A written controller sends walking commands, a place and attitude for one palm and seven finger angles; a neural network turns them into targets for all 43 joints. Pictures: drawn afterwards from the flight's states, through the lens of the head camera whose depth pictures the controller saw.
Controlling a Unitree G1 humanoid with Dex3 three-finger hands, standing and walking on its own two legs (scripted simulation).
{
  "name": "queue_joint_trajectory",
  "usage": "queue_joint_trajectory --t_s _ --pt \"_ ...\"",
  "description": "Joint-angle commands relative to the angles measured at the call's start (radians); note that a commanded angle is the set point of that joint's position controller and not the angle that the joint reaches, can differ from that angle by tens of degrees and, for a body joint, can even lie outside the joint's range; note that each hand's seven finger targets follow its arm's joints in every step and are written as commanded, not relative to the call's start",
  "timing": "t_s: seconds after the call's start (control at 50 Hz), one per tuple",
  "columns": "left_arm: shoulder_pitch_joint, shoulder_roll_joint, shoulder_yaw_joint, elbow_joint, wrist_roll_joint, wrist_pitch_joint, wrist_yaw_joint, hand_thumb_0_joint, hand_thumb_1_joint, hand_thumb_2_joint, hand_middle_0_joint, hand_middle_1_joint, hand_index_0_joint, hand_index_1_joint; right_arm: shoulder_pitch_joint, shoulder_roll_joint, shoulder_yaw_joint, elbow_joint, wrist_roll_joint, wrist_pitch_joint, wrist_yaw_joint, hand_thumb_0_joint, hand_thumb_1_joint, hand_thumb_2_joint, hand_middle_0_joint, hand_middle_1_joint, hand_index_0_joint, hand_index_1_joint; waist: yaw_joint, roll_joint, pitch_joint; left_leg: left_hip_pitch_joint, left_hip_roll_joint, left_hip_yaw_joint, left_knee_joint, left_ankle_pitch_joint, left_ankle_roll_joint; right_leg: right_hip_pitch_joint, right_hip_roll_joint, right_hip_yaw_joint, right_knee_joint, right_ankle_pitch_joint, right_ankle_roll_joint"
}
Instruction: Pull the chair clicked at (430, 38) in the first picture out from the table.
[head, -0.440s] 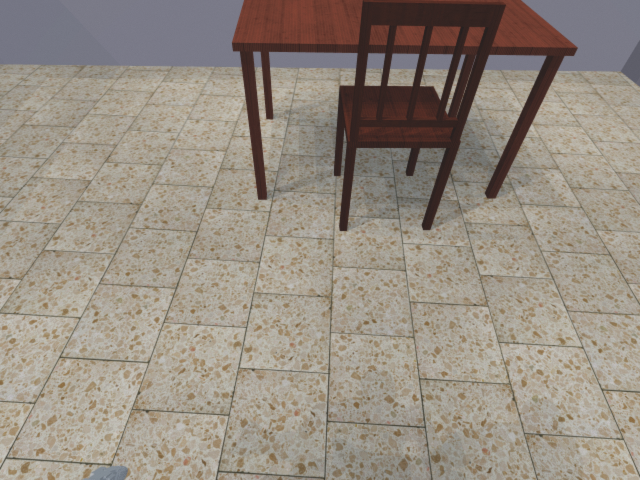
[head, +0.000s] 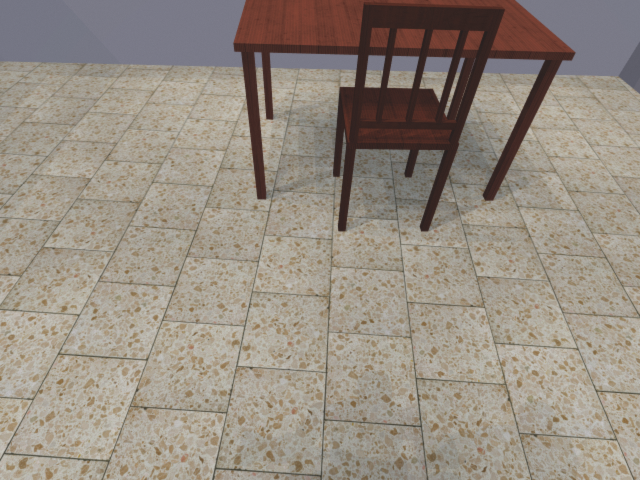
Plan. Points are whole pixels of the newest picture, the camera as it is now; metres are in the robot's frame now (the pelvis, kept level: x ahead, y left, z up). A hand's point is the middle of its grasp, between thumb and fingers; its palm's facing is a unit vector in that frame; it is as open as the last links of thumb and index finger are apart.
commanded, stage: stand and wait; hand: left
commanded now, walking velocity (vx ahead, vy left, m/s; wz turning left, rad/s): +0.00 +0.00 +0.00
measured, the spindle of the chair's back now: (417, 78) +1.27 -0.24 -0.08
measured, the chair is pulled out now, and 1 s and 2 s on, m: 0.00 0.00 0.00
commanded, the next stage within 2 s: look at it before walking up in 0.38 s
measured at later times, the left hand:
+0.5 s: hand out of the picture +0.07 +0.24 -0.15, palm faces -0.04 -0.94 -0.33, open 7.3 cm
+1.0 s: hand out of the picture +0.07 +0.24 -0.16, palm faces -0.04 -0.95 -0.32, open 7.3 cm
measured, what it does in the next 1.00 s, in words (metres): stands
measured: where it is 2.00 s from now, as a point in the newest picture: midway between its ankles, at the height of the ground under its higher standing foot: outside the picture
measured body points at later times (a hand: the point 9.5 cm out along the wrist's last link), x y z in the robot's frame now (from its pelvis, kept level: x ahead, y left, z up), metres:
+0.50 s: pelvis -0.01 +0.00 +0.00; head +0.00 +0.00 +0.45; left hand +0.07 +0.29 -0.13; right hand +0.07 -0.30 -0.13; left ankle -0.01 +0.11 -0.74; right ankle -0.01 -0.13 -0.74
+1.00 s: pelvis +0.00 -0.01 +0.00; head +0.01 +0.00 +0.45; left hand +0.07 +0.28 -0.13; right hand +0.08 -0.30 -0.13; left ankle -0.01 +0.11 -0.74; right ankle -0.01 -0.13 -0.74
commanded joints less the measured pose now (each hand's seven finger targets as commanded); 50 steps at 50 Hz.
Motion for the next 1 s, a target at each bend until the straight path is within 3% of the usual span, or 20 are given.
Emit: queue_joint_trajectory --t_s 0.0,0.46,0.62,0.98 --pt "-0.047 0.200 0.045 -0.062 -0.004 -0.030 0.014 0.000 0.900 0.900 -0.200 -0.300 -0.200 -0.300 -0.054 -0.214 -0.050 -0.056 0.006 -0.023 -0.016 0.000 -0.900 -0.900 0.200 0.300 0.200 0.300 -0.002 0.022 -0.075 0.023 0.124 -0.096 -0.089 0.189 0.029 0.021 -0.093 0.082 -0.068 0.162 -0.052" --pt "-0.045 0.203 0.039 -0.025 -0.003 -0.032 0.013 0.000 0.900 0.900 -0.200 -0.300 -0.200 -0.300 -0.036 -0.219 -0.044 -0.007 0.009 -0.019 -0.011 0.000 -0.900 -0.900 0.200 0.300 0.200 0.300 0.000 0.011 -0.031 0.018 0.126 -0.104 -0.131 0.128 0.020 0.000 -0.098 0.096 -0.118 0.091 -0.050" --pt "-0.043 0.202 0.040 -0.025 -0.003 -0.034 0.013 0.000 0.900 0.900 -0.200 -0.300 -0.200 -0.300 -0.033 -0.216 -0.043 -0.006 0.010 -0.023 -0.012 0.000 -0.900 -0.900 0.200 0.300 0.200 0.300 0.000 0.020 -0.062 0.037 0.129 -0.102 -0.125 0.188 0.019 0.027 -0.098 0.093 -0.108 0.159 -0.049" --pt "-0.036 0.200 0.040 -0.018 -0.003 -0.033 0.013 0.000 0.900 0.900 -0.200 -0.300 -0.200 -0.300 -0.034 -0.216 -0.039 -0.001 0.010 -0.020 -0.014 0.000 -0.900 -0.900 0.200 0.300 0.200 0.300 0.002 0.021 -0.054 0.048 0.132 -0.102 -0.133 0.204 0.015 0.037 -0.100 0.088 -0.119 0.174 -0.048"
